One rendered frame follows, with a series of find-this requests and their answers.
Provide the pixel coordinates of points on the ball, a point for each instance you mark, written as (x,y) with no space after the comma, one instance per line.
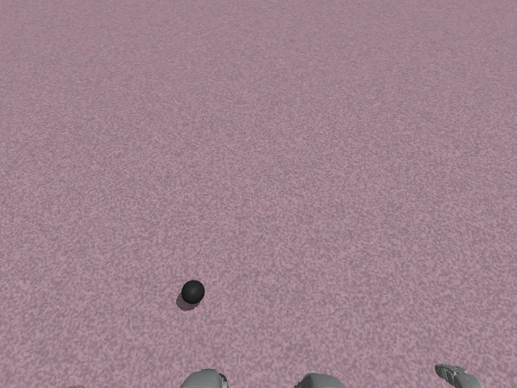
(192,292)

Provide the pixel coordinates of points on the right robot hand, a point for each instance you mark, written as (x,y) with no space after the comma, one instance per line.
(457,377)

